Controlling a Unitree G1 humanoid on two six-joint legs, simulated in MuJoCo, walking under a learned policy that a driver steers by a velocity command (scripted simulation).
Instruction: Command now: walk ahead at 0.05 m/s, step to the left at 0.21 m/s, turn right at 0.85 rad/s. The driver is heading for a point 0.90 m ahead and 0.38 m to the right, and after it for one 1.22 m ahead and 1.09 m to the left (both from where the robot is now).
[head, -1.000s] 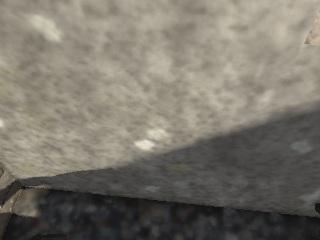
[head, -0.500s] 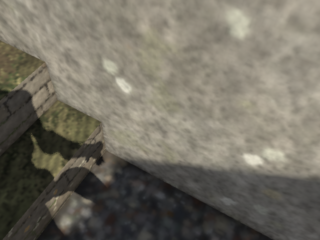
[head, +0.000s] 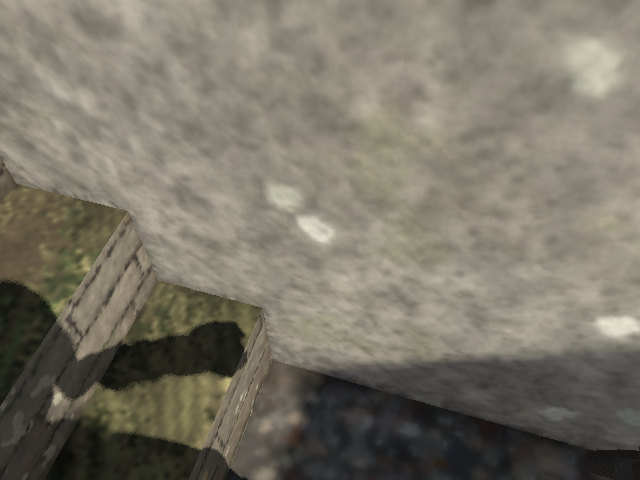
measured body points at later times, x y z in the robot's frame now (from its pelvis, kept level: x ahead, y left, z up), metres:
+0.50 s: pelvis +0.03 +0.06 +0.00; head +0.08 +0.02 +0.44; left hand +0.37 +0.19 -0.06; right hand +0.00 -0.28 -0.11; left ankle +0.05 +0.21 -0.70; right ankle -0.02 -0.02 -0.73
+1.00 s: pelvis +0.01 -0.08 +0.00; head +0.03 -0.10 +0.45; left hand +0.33 -0.05 -0.08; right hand -0.29 -0.29 -0.10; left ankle +0.17 +0.13 -0.73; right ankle -0.13 -0.22 -0.71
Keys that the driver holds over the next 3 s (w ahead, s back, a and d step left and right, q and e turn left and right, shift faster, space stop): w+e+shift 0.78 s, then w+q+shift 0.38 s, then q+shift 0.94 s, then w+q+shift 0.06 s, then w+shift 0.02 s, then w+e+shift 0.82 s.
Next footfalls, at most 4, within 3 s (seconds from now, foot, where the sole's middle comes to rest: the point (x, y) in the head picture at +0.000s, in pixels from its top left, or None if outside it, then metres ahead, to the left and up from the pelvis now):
0.02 left None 0.09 0.20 -0.77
0.46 right None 0.02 -0.04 -0.77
0.68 left None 0.20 0.11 -0.77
1.02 right None -0.10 -0.25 -0.77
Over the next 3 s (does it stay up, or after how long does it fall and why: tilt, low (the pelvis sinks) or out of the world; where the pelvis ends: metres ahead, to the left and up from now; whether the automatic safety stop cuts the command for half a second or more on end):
stays up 0.03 -0.11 0.01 its command is cut before an obstacle from the start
